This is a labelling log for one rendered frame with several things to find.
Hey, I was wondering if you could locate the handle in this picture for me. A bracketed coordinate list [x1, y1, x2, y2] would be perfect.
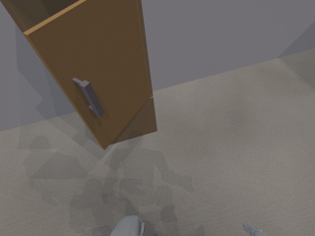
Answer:
[73, 78, 105, 117]

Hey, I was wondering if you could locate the cupboard door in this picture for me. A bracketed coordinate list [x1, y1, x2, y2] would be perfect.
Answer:
[23, 0, 151, 150]

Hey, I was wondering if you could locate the right robot hand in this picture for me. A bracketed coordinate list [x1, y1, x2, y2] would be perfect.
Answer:
[243, 223, 268, 236]

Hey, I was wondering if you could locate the robot left thigh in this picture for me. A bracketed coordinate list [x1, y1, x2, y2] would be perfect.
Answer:
[110, 215, 145, 236]

